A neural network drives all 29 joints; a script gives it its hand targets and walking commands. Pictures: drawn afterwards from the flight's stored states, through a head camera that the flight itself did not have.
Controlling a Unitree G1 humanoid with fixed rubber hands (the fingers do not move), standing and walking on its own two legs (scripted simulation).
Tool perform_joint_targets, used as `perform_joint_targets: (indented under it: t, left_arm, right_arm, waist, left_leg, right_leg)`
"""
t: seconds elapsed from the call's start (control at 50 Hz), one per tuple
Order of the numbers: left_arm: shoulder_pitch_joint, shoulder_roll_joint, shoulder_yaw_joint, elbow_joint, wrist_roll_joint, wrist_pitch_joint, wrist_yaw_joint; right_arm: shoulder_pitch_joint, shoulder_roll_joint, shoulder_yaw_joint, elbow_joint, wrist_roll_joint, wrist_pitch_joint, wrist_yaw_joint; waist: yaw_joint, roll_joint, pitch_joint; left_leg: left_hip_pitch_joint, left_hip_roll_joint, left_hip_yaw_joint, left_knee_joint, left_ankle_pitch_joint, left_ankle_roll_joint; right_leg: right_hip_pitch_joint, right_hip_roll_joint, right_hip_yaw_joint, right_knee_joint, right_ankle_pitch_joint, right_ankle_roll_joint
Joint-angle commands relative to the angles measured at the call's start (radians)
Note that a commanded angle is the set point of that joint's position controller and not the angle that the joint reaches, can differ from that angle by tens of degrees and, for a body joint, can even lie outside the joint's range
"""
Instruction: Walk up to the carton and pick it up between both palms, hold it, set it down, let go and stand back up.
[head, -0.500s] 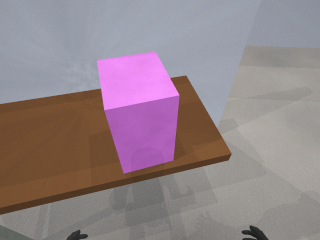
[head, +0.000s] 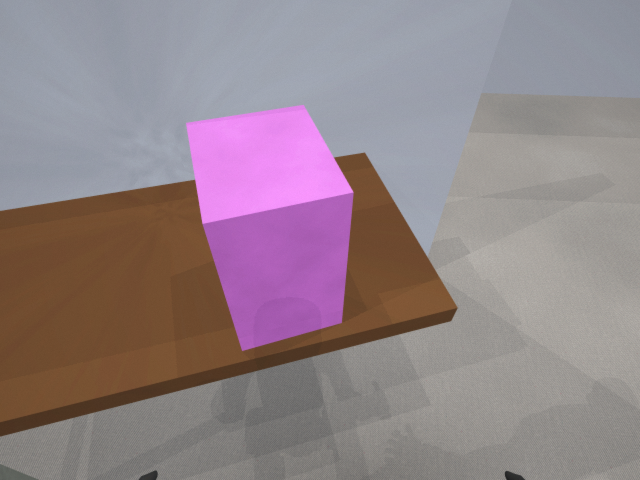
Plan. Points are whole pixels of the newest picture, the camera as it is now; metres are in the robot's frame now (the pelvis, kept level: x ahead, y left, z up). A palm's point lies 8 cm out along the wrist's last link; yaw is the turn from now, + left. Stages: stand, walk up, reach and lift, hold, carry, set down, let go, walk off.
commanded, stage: walk up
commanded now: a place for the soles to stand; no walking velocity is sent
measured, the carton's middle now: (271, 232) +0.47 +0.08 +0.03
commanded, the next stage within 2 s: none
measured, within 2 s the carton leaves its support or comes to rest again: neither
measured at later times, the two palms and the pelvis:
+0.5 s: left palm out of the picture +0.14 +0.22 -0.10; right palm (547, 457) +0.17 -0.29 -0.10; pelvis +0.05 -0.05 -0.01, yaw +8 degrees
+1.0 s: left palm out of the picture +0.06 +0.23 -0.11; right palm (529, 436) +0.19 -0.28 -0.10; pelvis +0.03 -0.05 -0.01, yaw +16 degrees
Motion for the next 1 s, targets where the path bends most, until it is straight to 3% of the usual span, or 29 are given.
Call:
perform_joint_targets:
  t: [0.0,0.04,0.1,0.12,0.14,0.16,0.18,0.2,0.24,0.28,0.32,0.36,0.4,0.48,0.54,0.56,0.58,0.64,0.68,0.72,0.78,0.8,0.82,0.84,0.88,0.92,0.94,0.96,0.98]
  left_arm:
    - [-0.027,0.077,0.042,-0.116,0.017,-0.019,-0.008]
    - [-0.035,0.078,0.046,-0.131,0.009,-0.03,-0.015]
    - [0.062,0.099,0.06,-0.097,0.017,-0.056,-0.015]
    - [0.101,0.146,0.072,-0.079,0.023,-0.06,-0.011]
    - [0.059,0.206,0.071,-0.077,0.006,-0.055,0.003]
    - [0.016,0.21,0.072,-0.07,-0.004,-0.042,0.013]
    - [-0.017,0.186,0.056,-0.077,-0.006,-0.036,0.018]
    - [-0.031,0.175,0.045,-0.079,-0.007,-0.03,0.019]
    - [-0.085,0.167,0.023,-0.089,-0.02,-0.02,0.017]
    - [-0.078,0.144,0.013,-0.091,-0.023,-0.009,0.014]
    - [-0.062,0.131,0.009,-0.084,-0.017,-0.003,0.012]
    - [-0.063,0.145,0.013,-0.08,-0.01,-0.003,0.013]
    - [-0.058,0.165,0.018,-0.073,-0.017,-0.009,0.014]
    - [-0.082,0.185,0.022,-0.072,-0.022,-0.001,0.014]
    - [-0.109,0.19,0.021,-0.082,-0.026,0.008,0.013]
    - [-0.113,0.185,0.018,-0.085,-0.025,0.011,0.011]
    - [-0.121,0.187,0.016,-0.086,-0.026,0.013,0.007]
    - [-0.138,0.175,0.016,-0.104,-0.02,0.021,0.0]
    - [-0.139,0.162,0.012,-0.113,-0.018,0.024,-0.002]
    - [-0.119,0.151,0.013,-0.118,-0.014,0.02,-0.001]
    - [-0.08,0.174,0.027,-0.103,-0.012,0.001,0.001]
    - [-0.069,0.196,0.034,-0.093,-0.008,-0.003,0.003]
    - [-0.047,0.207,0.038,-0.087,-0.013,-0.004,0.007]
    - [-0.045,0.215,0.036,-0.08,-0.012,-0.002,0.01]
    - [-0.048,0.209,0.033,-0.078,-0.012,0.003,0.012]
    - [-0.091,0.194,0.022,-0.08,-0.017,0.011,0.011]
    - [-0.11,0.192,0.013,-0.081,-0.022,0.013,0.009]
    - [-0.125,0.188,0.009,-0.084,-0.025,0.016,0.002]
    - [-0.122,0.164,0.001,-0.098,-0.029,0.017,-0.003]
  right_arm:
    - [0.1,-0.233,-0.08,-0.057,-0.026,-0.017,-0.027]
    - [0.06,-0.215,-0.071,-0.061,-0.027,-0.019,-0.029]
    - [0.015,-0.167,-0.052,-0.074,-0.014,-0.018,-0.012]
    - [0.027,-0.116,-0.04,-0.088,-0.005,-0.02,-0.005]
    - [0.044,-0.065,-0.019,-0.106,0.015,-0.017,-0.006]
    - [0.082,-0.075,-0.029,-0.099,0.007,-0.011,-0.013]
    - [0.099,-0.089,-0.029,-0.097,0.008,-0.011,-0.015]
    - [0.104,-0.097,-0.033,-0.096,0.012,-0.019,-0.017]
    - [0.125,-0.118,-0.039,-0.099,0.004,-0.041,-0.022]
    - [0.126,-0.168,-0.048,-0.109,0.002,-0.043,-0.02]
    - [0.132,-0.19,-0.052,-0.102,0.008,-0.034,-0.019]
    - [0.108,-0.178,-0.047,-0.124,0.012,-0.026,-0.02]
    - [0.094,-0.153,-0.038,-0.136,0.007,-0.02,-0.023]
    - [0.082,-0.124,-0.033,-0.153,0.01,-0.016,-0.029]
    - [0.068,-0.129,-0.036,-0.163,0.01,-0.016,-0.033]
    - [0.052,-0.136,-0.04,-0.169,0.007,-0.018,-0.032]
    - [0.05,-0.139,-0.044,-0.173,0.005,-0.019,-0.033]
    - [0.064,-0.187,-0.059,-0.17,0.013,-0.02,-0.031]
    - [0.054,-0.225,-0.073,-0.175,0.014,-0.018,-0.033]
    - [0.024,-0.227,-0.069,-0.179,0.012,-0.014,-0.034]
    - [-0.011,-0.183,-0.051,-0.189,0.011,-0.015,-0.032]
    - [-0.018,-0.156,-0.042,-0.193,0.015,-0.014,-0.031]
    - [-0.016,-0.129,-0.036,-0.194,0.015,-0.012,-0.032]
    - [-0.006,-0.119,-0.037,-0.194,0.009,-0.008,-0.036]
    - [-0.01,-0.115,-0.044,-0.19,0.001,-0.003,-0.039]
    - [-0.002,-0.089,-0.041,-0.181,0.009,-0.011,-0.034]
    - [0.012,-0.092,-0.043,-0.178,0.013,-0.023,-0.031]
    - [0.038,-0.12,-0.055,-0.172,0.012,-0.033,-0.028]
    - [0.05,-0.178,-0.07,-0.161,0.002,-0.035,-0.03]
  waist:
    - [-0.033,0.098,0.119]
    - [-0.01,0.11,0.146]
    - [0.05,0.08,0.042]
    - [0.07,-0.018,-0.007]
    - [0.045,-0.078,-0.02]
    - [0.03,-0.056,0.013]
    - [0.013,-0.05,0.043]
    - [0.011,-0.06,0.045]
    - [-0.009,-0.067,0.019]
    - [0.005,-0.001,-0.044]
    - [0.009,0.04,-0.062]
    - [0.016,0.081,-0.049]
    - [0.021,0.028,-0.047]
    - [0.025,-0.031,-0.05]
    - [0.018,-0.069,-0.055]
    - [0.021,-0.044,-0.045]
    - [0.016,-0.008,-0.039]
    - [0.006,0.041,-0.066]
    - [0.0,0.139,-0.046]
    - [0.015,0.163,-0.016]
    - [0.041,0.041,-0.036]
    - [0.049,-0.018,-0.036]
    - [0.062,-0.064,-0.047]
    - [0.052,-0.065,-0.026]
    - [0.051,-0.092,0.011]
    - [0.025,-0.117,0.042]
    - [0.002,-0.107,0.028]
    - [-0.013,-0.064,-0.009]
    - [-0.015,0.04,-0.044]
  left_leg:
    - [0.053,0.359,-0.493,-0.338,-0.403,0.208]
    - [-0.035,0.317,-0.427,-0.314,-0.262,0.181]
    - [-0.184,0.154,-0.207,-0.14,-0.145,0.054]
    - [-0.258,0.062,-0.103,0.015,-0.166,0.0]
    - [-0.23,-0.016,-0.033,0.133,-0.179,-0.036]
    - [-0.148,0.004,-0.062,0.17,-0.205,-0.025]
    - [-0.169,0.008,-0.072,0.122,-0.167,-0.025]
    - [-0.139,0.01,-0.078,0.074,-0.102,-0.023]
    - [0.016,0.05,-0.133,-0.045,0.18,-0.006]
    - [0.021,0.101,-0.238,-0.038,0.352,0.028]
    - [-0.005,0.13,-0.287,-0.057,0.286,0.063]
    - [-0.044,0.11,-0.276,-0.055,0.274,0.059]
    - [-0.061,0.071,-0.229,0.009,0.315,0.034]
    - [-0.061,0.011,-0.149,0.099,0.23,-0.005]
    - [-0.045,0.009,-0.146,0.104,0.214,-0.006]
    - [-0.036,0.011,-0.152,0.094,0.237,-0.003]
    - [-0.015,0.018,-0.164,0.086,0.268,0.002]
    - [-0.017,0.065,-0.297,0.033,0.329,0.049]
    - [-0.075,0.121,-0.433,-0.056,0.251,0.103]
    - [-0.12,0.142,-0.501,-0.087,0.24,0.131]
    - [-0.184,0.065,-0.383,-0.003,0.231,0.057]
    - [-0.21,0.008,-0.285,0.087,0.214,0.015]
    - [-0.207,-0.039,-0.188,0.19,0.112,-0.022]
    - [-0.208,-0.045,-0.129,0.223,-0.041,-0.034]
    - [-0.2,-0.024,-0.111,0.296,-0.224,-0.037]
    - [-0.148,0.007,-0.099,0.15,-0.177,-0.03]
    - [-0.05,0.015,-0.105,0.004,-0.01,-0.018]
    - [0.049,0.032,-0.167,-0.063,0.171,0.002]
    - [0.108,0.098,-0.316,-0.079,0.27,0.049]
  right_leg:
    - [-0.263,-0.04,-0.071,0.104,-0.128,-0.013]
    - [-0.184,-0.072,-0.049,0.035,-0.056,-0.021]
    - [0.159,-0.048,-0.02,-0.186,0.086,-0.05]
    - [0.245,-0.139,0.12,-0.251,-0.009,-0.09]
    - [0.157,-0.287,0.303,-0.366,-0.148,-0.155]
    - [0.061,-0.319,0.276,-0.362,-0.151,-0.214]
    - [0.094,-0.293,0.218,-0.318,0.01,-0.21]
    - [0.09,-0.265,0.135,-0.276,0.167,-0.192]
    - [0.006,-0.196,-0.011,-0.171,0.368,-0.128]
    - [0.034,-0.122,-0.092,-0.067,0.324,-0.076]
    - [0.063,-0.1,-0.086,-0.05,0.203,-0.052]
    - [0.099,-0.11,-0.073,-0.071,0.222,-0.05]
    - [0.124,-0.141,-0.067,-0.111,0.302,-0.067]
    - [0.114,-0.219,-0.052,-0.17,0.346,-0.133]
    - [0.094,-0.219,-0.099,-0.168,0.337,-0.129]
    - [0.078,-0.214,-0.111,-0.149,0.333,-0.122]
    - [0.046,-0.216,-0.123,-0.129,0.295,-0.118]
    - [0.047,-0.141,-0.161,-0.028,0.209,-0.072]
    - [0.049,-0.101,-0.138,0.04,0.113,-0.036]
    - [0.068,-0.076,-0.107,0.015,0.07,-0.021]
    - [0.177,-0.13,-0.065,-0.097,0.155,-0.057]
    - [0.209,-0.191,-0.035,-0.171,0.182,-0.09]
    - [0.218,-0.284,-0.001,-0.232,0.239,-0.132]
    - [0.194,-0.356,0.015,-0.254,0.301,-0.18]
    - [0.133,-0.392,0.0,-0.264,0.356,-0.225]
    - [0.101,-0.332,-0.109,-0.216,0.406,-0.196]
    - [0.058,-0.291,-0.146,-0.165,0.427,-0.155]
    - [0.002,-0.243,-0.193,-0.106,0.333,-0.111]
    - [-0.057,-0.182,-0.228,-0.005,0.207,-0.063]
